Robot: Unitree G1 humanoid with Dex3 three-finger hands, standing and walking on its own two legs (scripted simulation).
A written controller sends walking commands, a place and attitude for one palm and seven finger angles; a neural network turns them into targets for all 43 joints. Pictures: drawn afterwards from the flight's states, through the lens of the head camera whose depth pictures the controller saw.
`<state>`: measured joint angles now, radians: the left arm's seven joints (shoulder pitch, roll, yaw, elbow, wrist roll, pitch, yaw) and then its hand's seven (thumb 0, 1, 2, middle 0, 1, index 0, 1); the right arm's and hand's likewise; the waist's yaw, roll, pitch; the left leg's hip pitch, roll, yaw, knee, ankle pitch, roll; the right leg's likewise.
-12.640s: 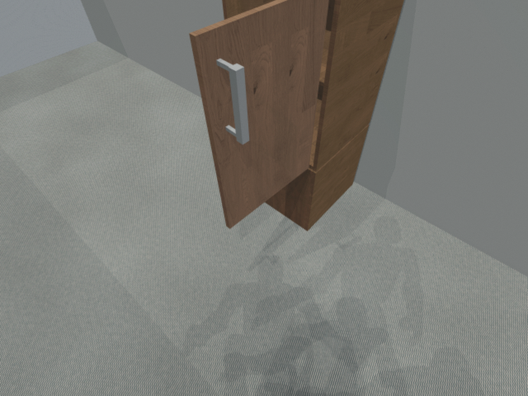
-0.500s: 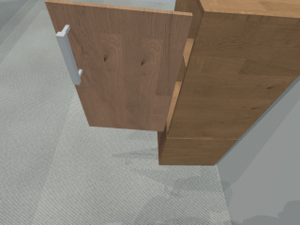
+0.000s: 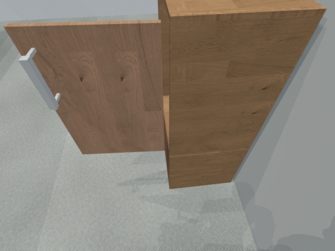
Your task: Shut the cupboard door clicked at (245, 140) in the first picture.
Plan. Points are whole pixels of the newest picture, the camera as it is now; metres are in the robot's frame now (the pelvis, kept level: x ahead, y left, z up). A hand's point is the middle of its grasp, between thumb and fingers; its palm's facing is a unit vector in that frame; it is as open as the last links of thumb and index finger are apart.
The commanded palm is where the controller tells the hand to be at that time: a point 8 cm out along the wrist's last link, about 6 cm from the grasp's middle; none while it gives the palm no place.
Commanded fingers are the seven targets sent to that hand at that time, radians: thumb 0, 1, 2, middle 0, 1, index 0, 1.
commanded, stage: come to a stop and stand still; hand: left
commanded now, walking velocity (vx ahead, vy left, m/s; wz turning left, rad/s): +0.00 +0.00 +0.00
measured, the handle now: (44, 80) +0.54 +0.37 +0.11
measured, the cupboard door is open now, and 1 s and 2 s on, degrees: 87 87 87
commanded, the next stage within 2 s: look again from close up in 0.36 s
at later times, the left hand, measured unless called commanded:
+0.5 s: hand out of the picture -0.01 +0.15 -0.17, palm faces +0.02 -0.99 -0.16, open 7.4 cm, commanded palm none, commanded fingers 0.00 0.90 0.90 -0.20 -0.30 -0.20 -0.30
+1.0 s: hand out of the picture +0.02 +0.24 -0.16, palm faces +0.01 -0.97 -0.25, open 7.4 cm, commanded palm none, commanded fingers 0.00 0.90 0.90 -0.20 -0.30 -0.20 -0.30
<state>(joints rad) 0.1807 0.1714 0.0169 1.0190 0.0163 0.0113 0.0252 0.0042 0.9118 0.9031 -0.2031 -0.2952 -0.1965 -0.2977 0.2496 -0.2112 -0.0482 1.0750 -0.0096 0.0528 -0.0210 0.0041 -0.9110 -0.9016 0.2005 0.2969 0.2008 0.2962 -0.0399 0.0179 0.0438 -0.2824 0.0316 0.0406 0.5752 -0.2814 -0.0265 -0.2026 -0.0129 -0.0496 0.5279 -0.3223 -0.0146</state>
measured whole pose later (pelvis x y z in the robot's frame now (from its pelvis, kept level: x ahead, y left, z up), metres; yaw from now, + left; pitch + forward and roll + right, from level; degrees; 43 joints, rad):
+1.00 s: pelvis -0.03 +0.03 +0.00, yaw +0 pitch -3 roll -1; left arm 0.27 0.24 0.00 0.98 0.02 0.01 0.03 0.01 0.91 0.90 -0.20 -0.30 -0.20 -0.30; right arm 0.22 -0.20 0.00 0.99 -0.02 0.00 -0.01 0.00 -0.91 -0.90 0.20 0.30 0.20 0.30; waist 0.00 -0.01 0.00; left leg -0.24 0.00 0.06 0.50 -0.21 0.04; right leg -0.17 -0.04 -0.04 0.47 -0.24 0.03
